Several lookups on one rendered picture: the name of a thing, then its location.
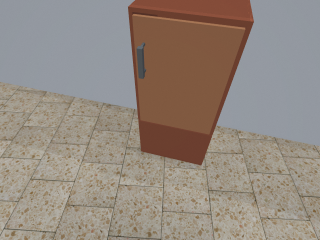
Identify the handle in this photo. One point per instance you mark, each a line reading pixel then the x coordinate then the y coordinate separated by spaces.
pixel 140 61

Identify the cupboard door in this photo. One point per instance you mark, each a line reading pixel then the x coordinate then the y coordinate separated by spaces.
pixel 188 64

